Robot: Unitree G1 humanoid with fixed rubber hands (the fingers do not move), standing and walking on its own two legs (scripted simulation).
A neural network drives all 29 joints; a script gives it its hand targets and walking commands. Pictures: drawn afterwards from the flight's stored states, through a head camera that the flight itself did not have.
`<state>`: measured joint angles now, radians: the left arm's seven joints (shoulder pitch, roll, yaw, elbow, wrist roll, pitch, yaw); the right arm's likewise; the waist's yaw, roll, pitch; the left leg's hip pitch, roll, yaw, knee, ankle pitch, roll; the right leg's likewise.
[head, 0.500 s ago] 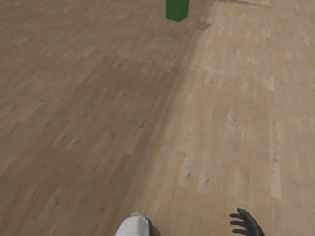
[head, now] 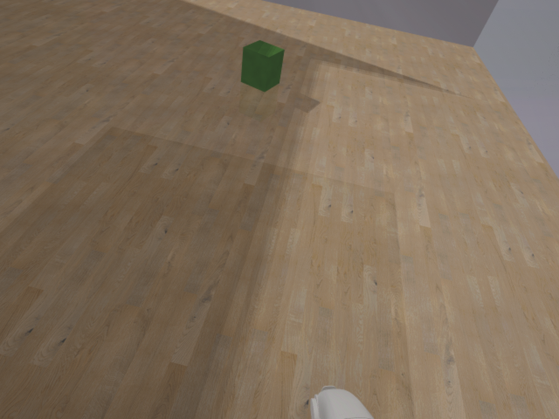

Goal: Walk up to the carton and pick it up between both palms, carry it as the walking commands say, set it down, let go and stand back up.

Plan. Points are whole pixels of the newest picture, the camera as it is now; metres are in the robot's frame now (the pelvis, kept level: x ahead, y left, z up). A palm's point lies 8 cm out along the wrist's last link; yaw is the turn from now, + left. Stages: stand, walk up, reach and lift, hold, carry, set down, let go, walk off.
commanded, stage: walk up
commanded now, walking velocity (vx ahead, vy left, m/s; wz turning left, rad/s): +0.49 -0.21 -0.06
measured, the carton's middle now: (262, 66) +2.72 -0.21 -0.65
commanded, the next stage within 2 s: none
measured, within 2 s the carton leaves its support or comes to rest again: neither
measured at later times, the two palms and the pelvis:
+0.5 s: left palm (154, 375) +0.26 +0.19 -0.17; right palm (420, 373) +0.23 -0.29 -0.14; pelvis +0.25 -0.06 -0.02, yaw +0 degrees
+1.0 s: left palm (147, 245) +0.53 +0.24 -0.16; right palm (366, 234) +0.55 -0.27 -0.13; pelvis +0.54 -0.01 -0.01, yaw -2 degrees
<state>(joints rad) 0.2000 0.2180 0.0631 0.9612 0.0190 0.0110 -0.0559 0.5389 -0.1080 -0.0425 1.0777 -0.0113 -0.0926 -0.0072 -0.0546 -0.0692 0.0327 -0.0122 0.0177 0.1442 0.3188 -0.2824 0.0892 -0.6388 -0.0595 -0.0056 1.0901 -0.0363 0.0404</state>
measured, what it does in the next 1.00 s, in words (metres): walks ahead: right foot, then left foot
